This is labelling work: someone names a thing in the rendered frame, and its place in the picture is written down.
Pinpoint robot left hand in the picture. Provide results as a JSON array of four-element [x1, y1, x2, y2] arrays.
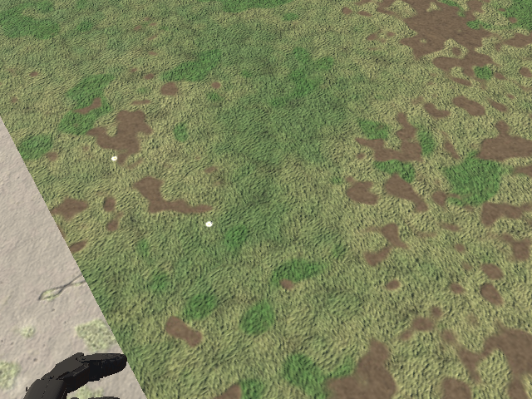
[[23, 352, 127, 399]]

